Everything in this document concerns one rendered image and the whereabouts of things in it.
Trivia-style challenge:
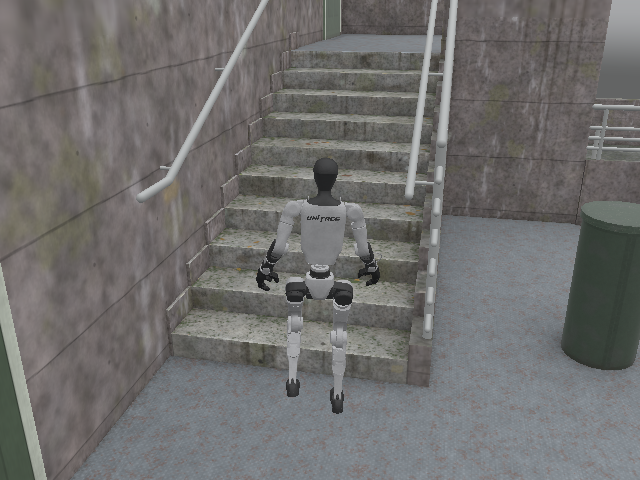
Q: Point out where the stairs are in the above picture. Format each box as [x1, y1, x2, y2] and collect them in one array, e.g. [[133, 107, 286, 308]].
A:
[[171, 51, 440, 384]]

